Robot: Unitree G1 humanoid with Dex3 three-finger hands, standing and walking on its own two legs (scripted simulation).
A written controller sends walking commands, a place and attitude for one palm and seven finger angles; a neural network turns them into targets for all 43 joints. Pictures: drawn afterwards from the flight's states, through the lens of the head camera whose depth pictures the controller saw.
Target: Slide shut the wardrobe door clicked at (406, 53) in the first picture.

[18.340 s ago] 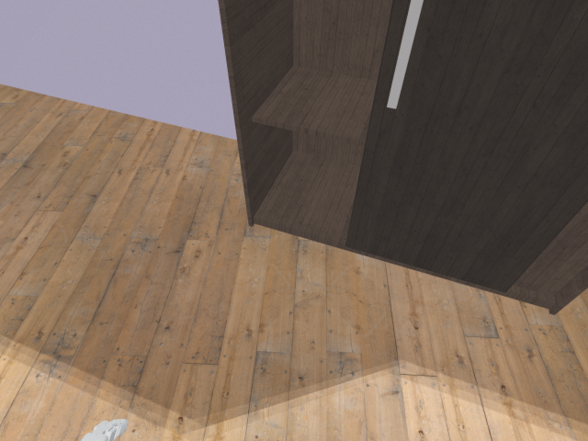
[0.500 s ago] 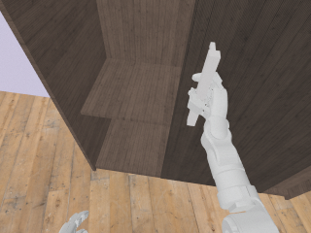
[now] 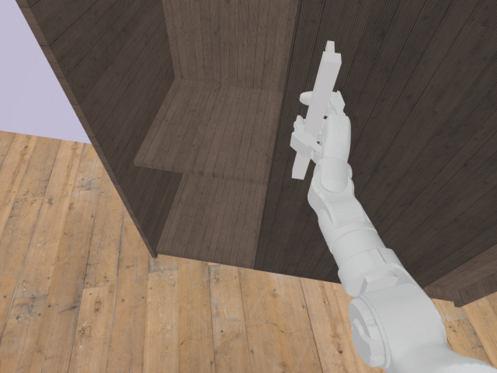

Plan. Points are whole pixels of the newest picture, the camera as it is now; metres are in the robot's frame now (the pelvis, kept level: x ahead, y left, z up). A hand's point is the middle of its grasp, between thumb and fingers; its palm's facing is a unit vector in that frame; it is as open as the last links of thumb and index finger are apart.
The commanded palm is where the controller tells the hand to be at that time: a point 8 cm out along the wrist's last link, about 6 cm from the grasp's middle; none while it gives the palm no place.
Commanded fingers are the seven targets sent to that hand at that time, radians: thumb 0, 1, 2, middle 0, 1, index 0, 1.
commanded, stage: tug the door sideways, standing still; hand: right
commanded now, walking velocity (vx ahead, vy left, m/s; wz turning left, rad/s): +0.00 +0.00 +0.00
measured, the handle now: (311, 119) +0.51 -0.05 +0.12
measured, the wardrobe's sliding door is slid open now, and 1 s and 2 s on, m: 0.41 0.33 0.03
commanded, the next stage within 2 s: step sideways, sliding the door along in 0.02 s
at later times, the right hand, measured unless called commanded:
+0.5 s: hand (277, 132) +0.46 +0.01 +0.13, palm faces -0.14 +0.98 -0.15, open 6.4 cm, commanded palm +0.46 -0.03 +0.13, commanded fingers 0.00 -0.90 -0.90 0.45 1.40 0.45 1.40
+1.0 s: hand (248, 128) +0.47 +0.06 +0.12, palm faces +0.04 +0.99 -0.14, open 6.6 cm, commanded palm +0.46 +0.07 +0.13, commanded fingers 0.00 -0.90 -0.90 0.45 1.40 0.45 1.40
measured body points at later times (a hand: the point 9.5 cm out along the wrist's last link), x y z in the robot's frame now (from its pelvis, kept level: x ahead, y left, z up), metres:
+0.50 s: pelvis +0.02 +0.04 +0.00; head +0.06 +0.07 +0.44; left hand +0.09 +0.27 -0.16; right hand +0.47 -0.04 +0.14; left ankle +0.00 +0.11 -0.72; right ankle -0.03 -0.10 -0.71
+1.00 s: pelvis +0.05 +0.17 -0.01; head +0.11 +0.16 +0.43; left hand +0.24 +0.36 -0.13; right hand +0.46 +0.00 +0.13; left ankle +0.12 +0.31 -0.72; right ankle +0.05 -0.01 -0.71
